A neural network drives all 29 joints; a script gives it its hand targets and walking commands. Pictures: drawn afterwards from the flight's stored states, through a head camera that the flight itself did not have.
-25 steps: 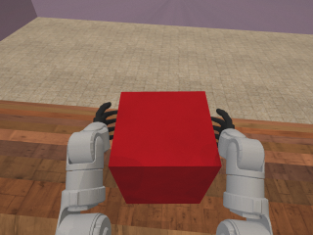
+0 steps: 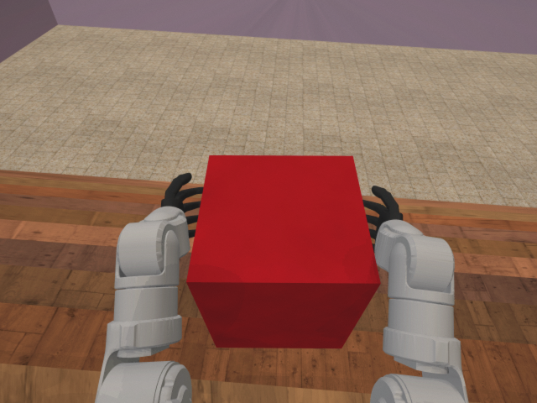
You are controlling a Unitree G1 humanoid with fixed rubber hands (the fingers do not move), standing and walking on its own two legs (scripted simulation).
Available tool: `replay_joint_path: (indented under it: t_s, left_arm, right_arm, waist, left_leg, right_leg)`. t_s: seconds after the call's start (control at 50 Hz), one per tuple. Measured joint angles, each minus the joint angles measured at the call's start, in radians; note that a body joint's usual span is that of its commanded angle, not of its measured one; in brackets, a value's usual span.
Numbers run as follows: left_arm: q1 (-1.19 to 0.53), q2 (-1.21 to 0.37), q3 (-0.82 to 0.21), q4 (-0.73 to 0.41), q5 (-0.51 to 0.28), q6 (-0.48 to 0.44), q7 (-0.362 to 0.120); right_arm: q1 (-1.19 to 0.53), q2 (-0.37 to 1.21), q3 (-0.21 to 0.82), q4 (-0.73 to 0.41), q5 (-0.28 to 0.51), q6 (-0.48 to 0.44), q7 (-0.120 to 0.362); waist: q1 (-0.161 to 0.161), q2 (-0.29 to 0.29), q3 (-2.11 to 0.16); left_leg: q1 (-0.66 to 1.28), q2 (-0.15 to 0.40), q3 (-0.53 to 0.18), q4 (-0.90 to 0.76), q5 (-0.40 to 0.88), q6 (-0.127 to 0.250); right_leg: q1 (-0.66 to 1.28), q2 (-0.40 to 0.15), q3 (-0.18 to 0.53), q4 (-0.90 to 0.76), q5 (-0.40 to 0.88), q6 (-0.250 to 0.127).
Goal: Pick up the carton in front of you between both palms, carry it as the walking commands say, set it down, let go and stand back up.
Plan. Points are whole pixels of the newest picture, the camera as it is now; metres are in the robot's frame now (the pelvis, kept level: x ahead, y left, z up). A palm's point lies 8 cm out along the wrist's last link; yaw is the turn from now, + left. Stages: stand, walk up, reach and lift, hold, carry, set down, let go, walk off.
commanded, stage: carry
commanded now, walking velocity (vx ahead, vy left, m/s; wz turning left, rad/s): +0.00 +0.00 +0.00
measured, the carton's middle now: (279, 258) +0.33 +0.00 +0.05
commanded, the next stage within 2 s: none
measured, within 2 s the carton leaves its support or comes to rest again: neither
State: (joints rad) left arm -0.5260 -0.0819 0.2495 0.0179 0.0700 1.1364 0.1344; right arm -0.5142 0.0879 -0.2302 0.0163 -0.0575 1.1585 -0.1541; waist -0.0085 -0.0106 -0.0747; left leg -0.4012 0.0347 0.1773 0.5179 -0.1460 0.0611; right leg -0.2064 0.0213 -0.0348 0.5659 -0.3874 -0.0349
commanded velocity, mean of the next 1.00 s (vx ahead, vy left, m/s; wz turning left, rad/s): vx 0.00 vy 0.00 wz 0.00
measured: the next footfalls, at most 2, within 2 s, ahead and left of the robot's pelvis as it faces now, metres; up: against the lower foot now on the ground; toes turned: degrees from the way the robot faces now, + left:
none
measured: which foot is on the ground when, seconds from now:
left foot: down 0.00-1.00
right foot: down 0.00-1.00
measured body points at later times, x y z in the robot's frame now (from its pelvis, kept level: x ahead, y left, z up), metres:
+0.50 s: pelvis +0.00 +0.00 +0.00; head -0.01 +0.00 +0.45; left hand +0.35 +0.15 +0.12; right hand +0.34 -0.15 +0.11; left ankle +0.08 +0.09 -0.73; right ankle -0.06 -0.10 -0.73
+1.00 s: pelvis +0.00 +0.00 +0.00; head -0.02 +0.00 +0.45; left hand +0.34 +0.15 +0.12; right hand +0.34 -0.16 +0.11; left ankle +0.08 +0.09 -0.73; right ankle -0.06 -0.10 -0.73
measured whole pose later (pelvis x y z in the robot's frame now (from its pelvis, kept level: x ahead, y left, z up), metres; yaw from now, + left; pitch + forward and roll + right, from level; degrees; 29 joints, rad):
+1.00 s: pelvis +0.00 +0.00 +0.00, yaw +0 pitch +1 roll +0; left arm -0.53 -0.08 0.25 0.03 0.07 1.13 0.13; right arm -0.51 0.09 -0.23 0.03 -0.06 1.16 -0.15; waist -0.01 -0.01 -0.08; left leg -0.40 0.04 0.17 0.53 -0.15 0.05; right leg -0.20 0.03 -0.04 0.57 -0.39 -0.04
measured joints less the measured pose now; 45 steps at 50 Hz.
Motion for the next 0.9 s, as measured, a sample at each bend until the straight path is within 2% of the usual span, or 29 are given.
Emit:
replay_joint_path:
  t_s: [0.9]
  left_arm:
    - [-0.002, 0.002, 0.001, 0.015, -0.001, -0.001, 0.001]
  right_arm:
    - [0.000, 0.001, -0.001, 0.010, -0.004, 0.001, 0.000]
  waist:
    - [0.003, 0.002, -0.001]
  left_leg:
    - [0.003, 0.007, -0.003, 0.010, -0.004, -0.006]
  right_leg:
    - [0.005, 0.006, -0.002, 0.005, -0.003, -0.006]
